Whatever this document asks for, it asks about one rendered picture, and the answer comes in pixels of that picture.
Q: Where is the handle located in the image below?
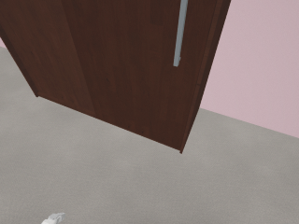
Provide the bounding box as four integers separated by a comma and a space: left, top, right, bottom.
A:
173, 0, 189, 67

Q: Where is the robot left hand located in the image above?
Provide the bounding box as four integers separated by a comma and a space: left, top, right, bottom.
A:
41, 213, 65, 224

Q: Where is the wardrobe door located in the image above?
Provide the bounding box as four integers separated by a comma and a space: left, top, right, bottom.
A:
61, 0, 218, 149
0, 0, 95, 112

